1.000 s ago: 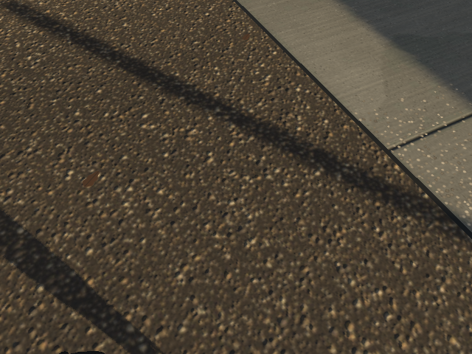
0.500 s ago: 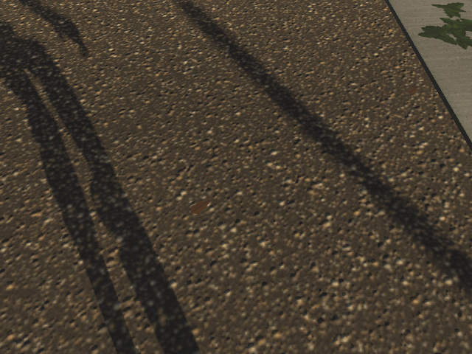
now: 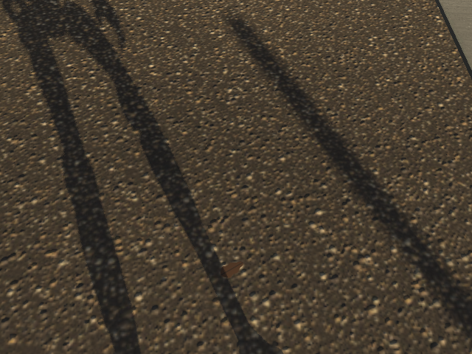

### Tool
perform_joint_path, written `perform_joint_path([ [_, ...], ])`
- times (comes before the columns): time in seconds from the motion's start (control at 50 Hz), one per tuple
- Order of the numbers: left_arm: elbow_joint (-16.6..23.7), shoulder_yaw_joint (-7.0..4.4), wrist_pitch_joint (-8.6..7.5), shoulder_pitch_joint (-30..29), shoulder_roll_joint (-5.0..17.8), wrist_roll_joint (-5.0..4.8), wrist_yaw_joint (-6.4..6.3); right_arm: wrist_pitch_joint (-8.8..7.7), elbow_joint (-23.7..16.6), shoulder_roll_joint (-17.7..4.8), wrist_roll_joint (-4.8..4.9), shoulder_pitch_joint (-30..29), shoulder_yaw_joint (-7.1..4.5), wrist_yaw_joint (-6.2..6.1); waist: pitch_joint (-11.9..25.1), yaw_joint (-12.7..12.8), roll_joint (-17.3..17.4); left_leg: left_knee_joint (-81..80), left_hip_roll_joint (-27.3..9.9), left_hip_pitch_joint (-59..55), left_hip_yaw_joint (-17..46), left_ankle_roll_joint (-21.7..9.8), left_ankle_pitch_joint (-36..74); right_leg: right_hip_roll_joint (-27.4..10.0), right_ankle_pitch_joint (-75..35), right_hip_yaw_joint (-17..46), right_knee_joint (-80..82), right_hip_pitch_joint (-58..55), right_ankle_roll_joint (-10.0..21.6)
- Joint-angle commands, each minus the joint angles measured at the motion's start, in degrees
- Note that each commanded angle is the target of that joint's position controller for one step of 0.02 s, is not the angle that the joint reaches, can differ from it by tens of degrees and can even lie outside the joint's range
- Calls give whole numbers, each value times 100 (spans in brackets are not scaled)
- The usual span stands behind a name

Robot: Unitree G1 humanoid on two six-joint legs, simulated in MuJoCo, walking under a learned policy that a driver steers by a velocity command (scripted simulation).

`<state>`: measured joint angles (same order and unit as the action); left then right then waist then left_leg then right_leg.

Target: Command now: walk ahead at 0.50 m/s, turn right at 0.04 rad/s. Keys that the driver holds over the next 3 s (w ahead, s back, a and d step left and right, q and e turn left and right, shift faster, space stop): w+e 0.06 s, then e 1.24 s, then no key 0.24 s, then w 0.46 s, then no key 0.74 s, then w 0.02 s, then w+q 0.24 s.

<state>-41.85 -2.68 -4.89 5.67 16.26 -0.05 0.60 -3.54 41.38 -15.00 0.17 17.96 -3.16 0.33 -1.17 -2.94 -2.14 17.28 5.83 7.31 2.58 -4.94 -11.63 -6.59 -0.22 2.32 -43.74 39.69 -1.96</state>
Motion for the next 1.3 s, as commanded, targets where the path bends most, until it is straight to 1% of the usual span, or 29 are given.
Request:
perform_joint_path([
  [0.02,385,-24,-57,-500,308,-92,79,-137,-198,-984,3,75,-245,-19,-25,-161,566,-745,-1549,126,522,-759,1136,104,-876,-137,681,-426,105],
  [0.12,572,-41,-99,-714,346,-46,264,-34,52,-1008,-36,119,-252,-54,-170,-182,525,-94,-1791,-801,143,-524,2754,397,-202,-220,1258,-280,440],
  [0.18,353,-265,-113,423,765,31,303,91,-78,-1134,19,-246,-279,-181,611,458,711,1537,-1484,-906,-192,-131,4939,971,13,-624,1545,-1750,710],
  [0.2,276,-376,-106,996,1059,45,248,97,-160,-1049,-18,-232,-239,-228,1005,738,469,2755,-1189,-267,-397,161,4245,713,-1196,-218,1666,-2879,942],
  [0.22,351,-464,-67,1358,1607,99,183,33,-357,-663,-235,246,-115,-227,1750,525,-812,5048,-447,1553,-626,617,655,-760,-3661,1691,1190,-4808,1757],
  [0.24,416,-363,-35,1394,1382,86,168,-57,-350,-531,-207,669,1,-133,2755,442,-1315,6367,151,2900,154,827,-2710,-1666,-3988,3667,1612,-6060,2688],
  [0.26,542,-330,67,1208,1084,11,138,-75,-315,-1000,-37,338,-92,-56,2664,686,-531,6604,-309,3064,637,761,-2340,-1318,-2887,3104,1736,-5682,2412],
  [0.28,623,-278,149,868,904,-35,100,-35,-471,-1020,54,-166,-97,-50,1905,648,-204,6367,-529,3312,461,727,-1978,-1034,-2155,2466,1862,-4927,2142],
  [0.3,672,-242,222,631,823,-55,71,32,-505,-982,-3,-429,-98,-99,1263,527,275,5961,-707,3295,341,750,-1739,-814,-1781,2098,2108,-3969,1964],
  [0.38,773,-295,330,214,952,59,-9,274,-496,-716,-104,-168,-76,-250,745,57,-233,4530,-718,2306,129,904,-1296,-243,-1504,1558,2550,-2113,1797],
  [0.42,757,-340,367,269,1042,30,-79,280,-463,-681,-132,-193,-64,-304,980,86,-262,4073,-648,2246,166,1006,-965,-194,-1655,1518,2422,-2165,1770],
  [0.5,811,-362,554,216,1045,-63,-206,320,-542,-653,-81,-617,-68,-301,1040,236,-375,3264,-554,2113,301,1060,-333,18,228,1772,2409,-2109,1487],
  [0.6,859,-375,686,321,1004,-56,-212,166,-648,-688,-21,-900,-119,-205,853,385,-709,2024,-387,1753,362,913,-562,22,523,2417,2111,-2442,1370],
  [0.64,904,-350,729,211,915,-122,-219,85,-552,-714,-4,-589,-177,-161,828,146,-717,710,-429,1012,264,739,134,225,275,2477,1740,-2412,1141],
  [0.66,923,-294,735,361,713,-114,-223,74,-543,-996,-67,-463,-264,-175,923,193,-380,394,-1103,343,698,496,543,499,1032,2246,1257,-2014,865],
  [0.68,978,-231,706,741,439,-78,-193,148,-656,-1527,-208,-766,-377,-223,825,617,1224,323,-2356,-159,1942,-230,1878,1333,2854,1168,139,-1018,468],
  [0.7,1046,-339,625,566,841,-45,-175,178,-614,-1347,-338,-586,-376,-207,802,369,1912,154,-3011,-30,2818,-1019,2557,1435,3758,587,-1207,-382,172],
  [0.72,938,-461,613,644,1171,-42,-161,178,-695,-1073,-279,-691,-299,-222,775,364,1358,268,-2922,10,2468,-1069,2614,1153,3483,648,-2074,-329,9],
  [0.76,725,-484,756,762,1040,-92,-206,217,-760,-771,-120,-1022,-222,-256,584,437,870,451,-2246,51,1405,-604,2367,1008,2874,498,-2642,-232,-214],
  [0.82,860,-358,845,532,625,-149,-176,311,-717,-804,-116,-998,-229,-304,424,303,1078,338,-1913,50,645,-554,2360,895,2371,82,-2321,-242,-383],
  [0.88,1061,-291,827,198,485,-140,-126,392,-654,-956,-124,-857,-308,-337,600,102,1328,355,-2074,-256,428,-667,2321,678,2374,-108,-1389,-536,-420],
  [0.98,1152,-327,855,243,594,-116,3,401,-582,-1198,2,-938,-420,-248,688,85,1485,428,-2349,-49,190,-659,2065,610,2235,-494,44,-1568,-148],
  [1.04,980,-412,865,760,604,-101,41,380,-485,-1111,150,-1003,-412,-226,675,393,1261,1059,-2195,354,-175,-206,1472,842,1164,-703,1651,-2619,286],
  [1.06,948,-495,850,956,820,-86,-8,365,-361,-888,92,-703,-364,-199,675,400,607,1814,-1910,1040,-604,242,661,622,296,-148,2116,-3397,520],
  [1.08,1080,-661,812,1084,1610,-48,-113,359,-622,-442,-255,-709,-202,-156,707,217,-1490,3755,-1112,2817,-1140,902,-2261,-1067,-2032,2141,2133,-4363,1278],
  [1.1,1167,-606,684,1113,1579,175,-50,324,-815,-682,-187,-1347,-263,-219,918,676,-1358,4807,-670,3324,-200,982,-2854,-1611,-2135,2825,2296,-3833,2268],
  [1.12,1120,-543,579,981,1391,216,-29,335,-804,-889,-56,-1524,-328,-259,755,669,-809,5198,-773,3337,70,916,-2468,-1301,-1491,2404,2406,-3607,2146],
  [1.16,1101,-432,544,440,1024,-17,-109,379,-618,-903,-70,-1342,-382,-340,533,377,-448,4991,-883,3330,180,880,-1567,-701,-734,1780,2364,-3408,1545],
  [1.3,1056,-396,630,423,1006,-43,-277,333,-587,-609,-40,-1312,-295,-261,684,356,-564,3677,-564,2696,179,1031,-745,-317,-412,1783,2286,-3309,1464],
])
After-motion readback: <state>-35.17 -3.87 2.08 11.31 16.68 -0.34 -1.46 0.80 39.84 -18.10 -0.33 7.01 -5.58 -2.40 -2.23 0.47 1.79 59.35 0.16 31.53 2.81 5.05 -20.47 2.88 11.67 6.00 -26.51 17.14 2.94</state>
